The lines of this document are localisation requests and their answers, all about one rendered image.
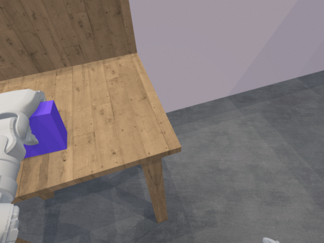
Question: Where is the robot left hand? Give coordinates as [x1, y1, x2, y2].
[0, 89, 46, 145]

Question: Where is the table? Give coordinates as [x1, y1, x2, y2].
[0, 0, 181, 243]

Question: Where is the robot left upper arm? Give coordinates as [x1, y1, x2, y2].
[0, 203, 19, 243]

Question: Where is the sponge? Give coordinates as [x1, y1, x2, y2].
[24, 100, 67, 158]

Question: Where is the left robot forearm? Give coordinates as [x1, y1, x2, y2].
[0, 110, 29, 203]

